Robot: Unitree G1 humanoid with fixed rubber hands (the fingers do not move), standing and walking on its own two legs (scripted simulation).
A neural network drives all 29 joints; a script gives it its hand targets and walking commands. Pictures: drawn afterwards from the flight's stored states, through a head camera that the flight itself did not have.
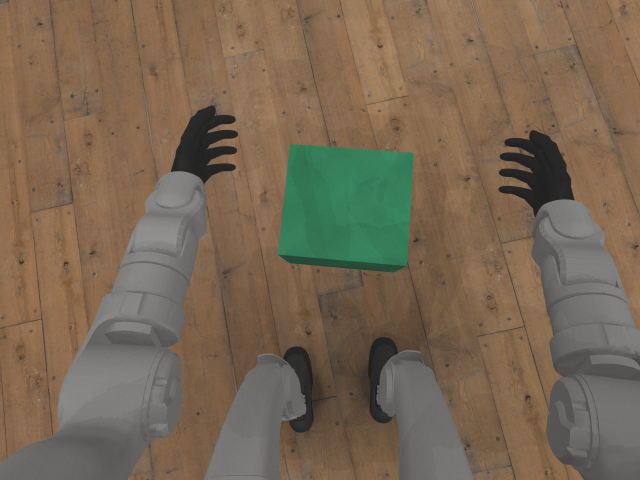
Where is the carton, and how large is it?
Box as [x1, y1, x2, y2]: [278, 144, 413, 271]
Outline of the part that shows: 290,144 278,254 287,261 293,263 383,271 394,271 405,266 407,257 413,153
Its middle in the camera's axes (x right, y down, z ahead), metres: +0.07 -0.07 +0.95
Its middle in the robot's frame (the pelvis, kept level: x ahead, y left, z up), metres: +0.52 -0.02 -0.58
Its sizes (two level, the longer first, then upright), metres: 0.279 0.254 0.207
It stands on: the floor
